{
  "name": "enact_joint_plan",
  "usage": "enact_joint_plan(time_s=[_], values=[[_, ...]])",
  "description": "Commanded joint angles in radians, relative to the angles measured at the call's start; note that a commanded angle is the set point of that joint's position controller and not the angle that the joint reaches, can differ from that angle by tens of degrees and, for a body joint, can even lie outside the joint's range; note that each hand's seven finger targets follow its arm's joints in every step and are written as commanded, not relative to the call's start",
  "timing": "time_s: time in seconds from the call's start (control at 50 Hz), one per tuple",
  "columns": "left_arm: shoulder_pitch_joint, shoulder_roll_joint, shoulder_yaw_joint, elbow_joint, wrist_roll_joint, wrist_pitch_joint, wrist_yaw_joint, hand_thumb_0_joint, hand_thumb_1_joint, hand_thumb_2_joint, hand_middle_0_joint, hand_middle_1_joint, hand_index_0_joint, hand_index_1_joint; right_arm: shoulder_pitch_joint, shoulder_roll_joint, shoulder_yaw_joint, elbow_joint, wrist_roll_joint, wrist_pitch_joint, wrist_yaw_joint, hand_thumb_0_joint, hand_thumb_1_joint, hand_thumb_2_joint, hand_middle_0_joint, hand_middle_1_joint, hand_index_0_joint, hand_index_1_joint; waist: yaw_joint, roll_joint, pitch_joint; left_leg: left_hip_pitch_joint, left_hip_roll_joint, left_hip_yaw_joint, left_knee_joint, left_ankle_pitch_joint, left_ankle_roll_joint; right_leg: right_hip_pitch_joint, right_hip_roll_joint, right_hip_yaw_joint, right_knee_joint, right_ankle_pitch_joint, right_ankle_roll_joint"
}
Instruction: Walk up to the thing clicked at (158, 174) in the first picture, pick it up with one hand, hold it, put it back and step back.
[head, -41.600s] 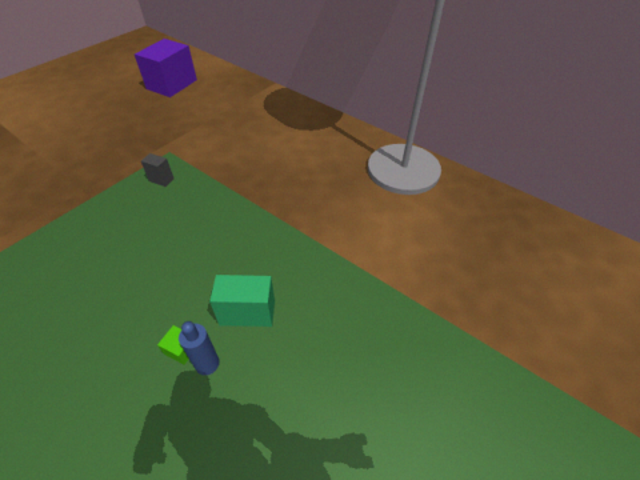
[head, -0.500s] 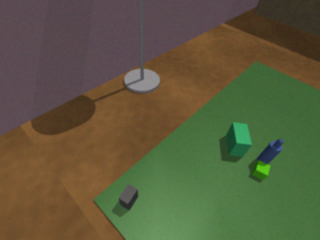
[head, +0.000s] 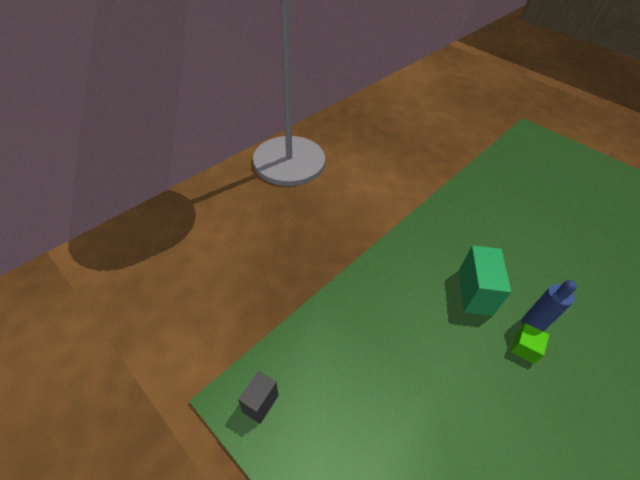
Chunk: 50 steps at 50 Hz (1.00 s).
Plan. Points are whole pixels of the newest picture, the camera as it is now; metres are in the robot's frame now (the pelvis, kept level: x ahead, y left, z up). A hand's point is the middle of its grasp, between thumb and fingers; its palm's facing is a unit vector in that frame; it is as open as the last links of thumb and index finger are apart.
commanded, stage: stand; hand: left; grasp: from above
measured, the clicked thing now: (259, 397) +0.45 +0.17 -0.72
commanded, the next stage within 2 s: go down in 1.92 s
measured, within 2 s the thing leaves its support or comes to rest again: neither
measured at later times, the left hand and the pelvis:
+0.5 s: hand out of the picture +0.08 +0.26 -0.17, palm faces -0.04 -0.95 -0.31, open 7.4 cm; pelvis +0.00 +0.01 +0.00, yaw +0 degrees
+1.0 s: hand out of the picture +0.04 +0.26 -0.17, palm faces -0.03 -0.95 -0.31, open 7.4 cm; pelvis +0.00 +0.01 +0.00, yaw +0 degrees
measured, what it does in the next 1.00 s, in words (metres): stands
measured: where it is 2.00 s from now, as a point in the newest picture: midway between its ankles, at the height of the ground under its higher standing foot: outside the picture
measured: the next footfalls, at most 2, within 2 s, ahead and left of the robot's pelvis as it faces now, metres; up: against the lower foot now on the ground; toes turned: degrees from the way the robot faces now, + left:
none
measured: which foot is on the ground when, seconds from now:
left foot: down 0.00-1.00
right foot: down 0.00-1.00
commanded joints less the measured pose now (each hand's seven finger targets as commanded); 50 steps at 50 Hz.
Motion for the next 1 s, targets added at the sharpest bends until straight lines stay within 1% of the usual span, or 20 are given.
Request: enact_joint_plan(time_s=[0.0,0.08,0.16,0.24,0.26,0.3,0.32,0.38,0.4,0.48,0.56,0.62,0.72,0.76,0.8,0.84,0.9,0.92,0.96,0.98], values=[[-0.027,0.201,0.037,-0.063,0.002,-0.025,0.02,0.0,0.899,0.9,-0.2,-0.3,-0.2,-0.3,-0.025,-0.224,-0.035,-0.06,0.004,-0.027,-0.012,0.0,-0.9,-0.9,0.2,0.3,0.2,0.3,-0.008,0.005,-0.098,0.081,0.177,-0.138,-0.023,0.228,0.007,-0.017,-0.094,0.066,-0.046,0.158,-0.078],[-0.026,0.191,0.034,-0.062,-0.002,-0.024,0.02,0.0,0.899,0.9,-0.2,-0.3,-0.2,-0.3,-0.022,-0.225,-0.032,-0.057,0.006,-0.03,-0.015,0.0,-0.9,-0.9,0.2,0.3,0.2,0.3,-0.004,0.016,-0.125,0.113,0.183,-0.13,0.003,0.357,0.003,0.007,-0.092,0.053,-0.033,0.216,-0.076],[-0.047,0.197,0.036,-0.063,0.001,-0.02,0.02,0.0,0.899,0.9,-0.2,-0.3,-0.2,-0.3,-0.023,-0.219,-0.029,-0.06,0.006,-0.027,-0.017,0.0,-0.9,-0.9,0.2,0.3,0.2,0.3,-0.008,0.012,-0.108,0.086,0.18,-0.133,-0.01,0.306,0.004,0.014,-0.092,0.052,-0.041,0.19,-0.075],[-0.055,0.193,0.037,-0.059,0.001,-0.014,0.017,0.0,0.899,0.9,-0.2,-0.3,-0.2,-0.3,-0.025,-0.224,-0.031,-0.063,0.004,-0.027,-0.018,0.0,-0.9,-0.9,0.2,0.3,0.2,0.3,-0.004,0.033,-0.083,0.079,0.185,-0.141,-0.039,0.249,-0.014,-0.002,-0.084,0.047,-0.047,0.107,-0.076],[-0.05,0.186,0.035,-0.057,0.001,-0.014,0.015,0.0,0.899,0.9,-0.2,-0.3,-0.2,-0.3,-0.038,-0.226,-0.03,-0.062,0.004,-0.029,-0.017,0.0,-0.9,-0.9,0.2,0.3,0.2,0.3,0.004,0.034,-0.079,0.067,0.185,-0.143,-0.045,0.22,-0.005,-0.003,-0.083,0.044,-0.05,0.096,-0.073],[-0.058,0.193,0.039,-0.055,0.003,-0.013,0.015,0.0,0.899,0.9,-0.2,-0.3,-0.2,-0.3,-0.028,-0.227,-0.034,-0.064,0.005,-0.027,-0.018,0.0,-0.9,-0.9,0.2,0.3,0.2,0.3,-0.004,0.03,-0.071,0.068,0.184,-0.148,-0.058,0.193,-0.017,-0.007,-0.081,0.045,-0.055,0.08,-0.074],[-0.062,0.194,0.038,-0.057,0.003,-0.013,0.015,0.0,0.899,0.9,-0.2,-0.3,-0.2,-0.3,-0.033,-0.224,-0.033,-0.067,0.004,-0.028,-0.018,0.0,-0.9,-0.9,0.2,0.3,0.2,0.3,-0.001,0.026,-0.075,0.066,0.184,-0.145,-0.057,0.191,-0.01,-0.004,-0.082,0.043,-0.05,0.077,-0.076],[-0.051,0.191,0.038,-0.055,0.002,-0.012,0.012,0.0,0.899,0.9,-0.2,-0.3,-0.2,-0.3,-0.027,-0.23,-0.039,-0.067,0.006,-0.03,-0.019,0.0,-0.9,-0.9,0.2,0.3,0.2,0.3,-0.004,0.04,-0.074,0.082,0.189,-0.153,-0.068,0.212,-0.033,-0.025,-0.074,0.035,-0.045,0.065,-0.073],[-0.053,0.189,0.038,-0.052,0.001,-0.009,0.013,0.0,0.899,0.9,-0.2,-0.3,-0.2,-0.3,-0.022,-0.23,-0.039,-0.066,0.007,-0.03,-0.02,0.0,-0.9,-0.9,0.2,0.3,0.2,0.3,-0.005,0.045,-0.065,0.08,0.19,-0.159,-0.079,0.195,-0.042,-0.034,-0.07,0.029,-0.039,0.039,-0.075],[-0.05,0.187,0.037,-0.053,0.001,-0.008,0.014,0.0,0.899,0.9,-0.2,-0.3,-0.2,-0.3,-0.035,-0.232,-0.042,-0.067,0.003,-0.028,-0.02,0.0,-0.9,-0.9,0.2,0.3,0.2,0.3,0.003,0.028,-0.07,0.058,0.19,-0.16,-0.089,0.111,-0.02,-0.019,-0.072,0.028,-0.041,0.029,-0.075],[-0.048,0.194,0.039,-0.049,0.003,-0.005,0.013,0.0,0.899,0.9,-0.2,-0.3,-0.2,-0.3,-0.033,-0.231,-0.045,-0.067,0.002,-0.026,-0.022,0.0,-0.9,-0.9,0.2,0.3,0.2,0.3,-0.003,0.03,-0.049,0.028,0.193,-0.179,-0.124,-0.004,-0.03,-0.031,-0.069,0.029,-0.033,-0.001,-0.076],[-0.041,0.192,0.038,-0.051,0.003,-0.005,0.012,0.0,0.899,0.9,-0.2,-0.3,-0.2,-0.3,-0.038,-0.235,-0.047,-0.068,0.0,-0.025,-0.021,0.0,-0.9,-0.9,0.2,0.3,0.2,0.3,-0.001,0.039,-0.056,0.041,0.197,-0.178,-0.123,0.009,-0.028,-0.035,-0.068,0.021,-0.028,0.007,-0.077],[-0.02,0.197,0.038,-0.042,0.003,-0.006,0.012,0.0,0.899,0.9,-0.2,-0.3,-0.2,-0.3,-0.036,-0.235,-0.051,-0.062,0.0,-0.022,-0.021,0.0,-0.9,-0.9,0.2,0.3,0.2,0.3,0.001,0.037,-0.043,0.034,0.197,-0.188,-0.14,-0.065,-0.032,-0.05,-0.067,0.023,-0.03,-0.015,-0.078],[-0.022,0.201,0.038,-0.044,0.004,-0.007,0.014,0.0,0.899,0.9,-0.2,-0.3,-0.2,-0.3,-0.019,-0.233,-0.052,-0.06,0.003,-0.022,-0.021,0.0,-0.9,-0.9,0.2,0.3,0.2,0.3,-0.008,0.031,-0.051,0.044,0.191,-0.181,-0.128,-0.007,-0.041,-0.046,-0.069,0.027,-0.033,-0.001,-0.077],[-0.014,0.198,0.038,-0.045,0.005,-0.009,0.016,0.0,0.899,0.9,-0.2,-0.3,-0.2,-0.3,-0.031,-0.236,-0.052,-0.063,0.002,-0.022,-0.022,0.0,-0.9,-0.9,0.2,0.3,0.2,0.3,-0.003,0.033,-0.056,0.05,0.189,-0.175,-0.119,0.003,-0.031,-0.048,-0.07,0.023,-0.033,0.005,-0.075],[-0.01,0.194,0.035,-0.044,0.004,-0.01,0.017,0.0,0.899,0.9,-0.2,-0.3,-0.2,-0.3,-0.034,-0.229,-0.048,-0.063,0.002,-0.022,-0.02,0.0,-0.9,-0.9,0.2,0.3,0.2,0.3,0.002,0.024,-0.055,0.034,0.184,-0.169,-0.112,-0.023,-0.016,-0.042,-0.075,0.028,-0.033,0.004,-0.076],[-0.007,0.199,0.036,-0.045,0.004,-0.011,0.016,0.0,0.899,0.9,-0.2,-0.3,-0.2,-0.3,-0.022,-0.227,-0.046,-0.061,0.004,-0.021,-0.019,0.0,-0.9,-0.9,0.2,0.3,0.2,0.3,-0.004,0.034,-0.039,0.02,0.185,-0.179,-0.125,-0.037,-0.029,-0.049,-0.074,0.029,-0.03,-0.003,-0.076],[0.001,0.194,0.035,-0.043,0.004,-0.01,0.015,0.0,0.899,0.9,-0.2,-0.3,-0.2,-0.3,-0.033,-0.234,-0.046,-0.06,0.003,-0.022,-0.019,0.0,-0.9,-0.9,0.2,0.3,0.2,0.3,0.002,0.039,-0.039,0.017,0.185,-0.18,-0.127,-0.077,-0.02,-0.05,-0.073,0.03,-0.031,-0.011,-0.075],[-0.007,0.201,0.038,-0.045,0.006,-0.007,0.015,0.0,0.899,0.9,-0.2,-0.3,-0.2,-0.3,-0.021,-0.238,-0.047,-0.061,0.003,-0.022,-0.02,0.0,-0.9,-0.9,0.2,0.3,0.2,0.3,-0.007,0.044,-0.032,0.021,0.191,-0.191,-0.131,-0.045,-0.039,-0.059,-0.069,0.028,-0.025,-0.016,-0.076],[-0.006,0.197,0.036,-0.047,0.005,-0.007,0.016,0.0,0.899,0.9,-0.2,-0.3,-0.2,-0.3,-0.032,-0.237,-0.046,-0.064,0.002,-0.022,-0.019,0.0,-0.9,-0.9,0.2,0.3,0.2,0.3,-0.001,0.04,-0.038,0.02,0.189,-0.186,-0.125,-0.054,-0.027,-0.053,-0.071,0.027,-0.028,-0.013,-0.077]])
